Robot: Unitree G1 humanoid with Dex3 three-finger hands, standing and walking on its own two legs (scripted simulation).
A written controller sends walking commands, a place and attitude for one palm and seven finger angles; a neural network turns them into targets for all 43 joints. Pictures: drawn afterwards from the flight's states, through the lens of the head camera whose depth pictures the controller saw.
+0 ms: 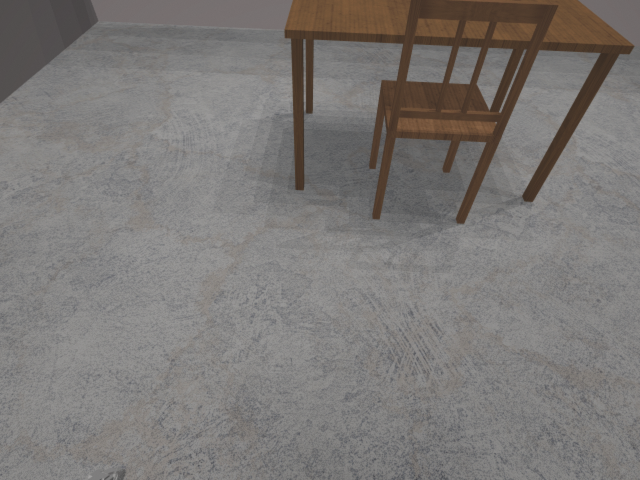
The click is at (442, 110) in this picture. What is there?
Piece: chair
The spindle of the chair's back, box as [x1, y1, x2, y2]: [436, 20, 465, 111]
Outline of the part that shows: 460,20 458,24 437,102 436,111 440,111 465,23 465,21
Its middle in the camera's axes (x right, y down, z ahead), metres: +0.42 -0.55 +1.26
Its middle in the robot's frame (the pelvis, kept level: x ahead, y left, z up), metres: +1.32 -0.35 -0.07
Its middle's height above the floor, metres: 0.69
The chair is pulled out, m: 0.00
